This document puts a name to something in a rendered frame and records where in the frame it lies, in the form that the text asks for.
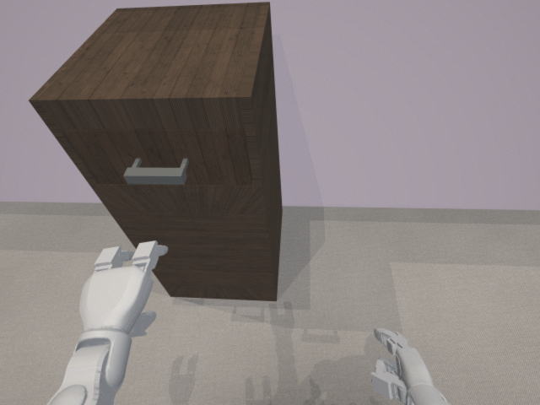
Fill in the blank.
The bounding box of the drawer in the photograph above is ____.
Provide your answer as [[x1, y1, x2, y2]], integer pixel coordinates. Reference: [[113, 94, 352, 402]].
[[62, 128, 252, 186]]

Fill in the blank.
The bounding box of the robot right hand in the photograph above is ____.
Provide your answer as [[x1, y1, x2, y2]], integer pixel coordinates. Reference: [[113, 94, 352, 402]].
[[371, 327, 435, 405]]

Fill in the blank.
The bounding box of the cabinet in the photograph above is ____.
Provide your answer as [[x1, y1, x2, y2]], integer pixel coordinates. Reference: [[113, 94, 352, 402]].
[[29, 2, 283, 301]]

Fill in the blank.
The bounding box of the robot left hand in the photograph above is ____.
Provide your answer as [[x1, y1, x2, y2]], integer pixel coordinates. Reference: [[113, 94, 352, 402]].
[[79, 240, 168, 338]]

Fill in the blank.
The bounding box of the robot right forearm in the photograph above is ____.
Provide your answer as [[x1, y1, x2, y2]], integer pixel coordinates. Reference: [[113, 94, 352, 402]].
[[406, 385, 450, 405]]

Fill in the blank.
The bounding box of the robot left forearm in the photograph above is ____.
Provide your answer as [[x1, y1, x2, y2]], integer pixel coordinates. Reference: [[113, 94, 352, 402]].
[[46, 328, 132, 405]]

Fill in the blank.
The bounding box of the handle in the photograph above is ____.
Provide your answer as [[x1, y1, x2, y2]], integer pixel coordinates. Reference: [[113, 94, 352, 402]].
[[123, 158, 189, 185]]

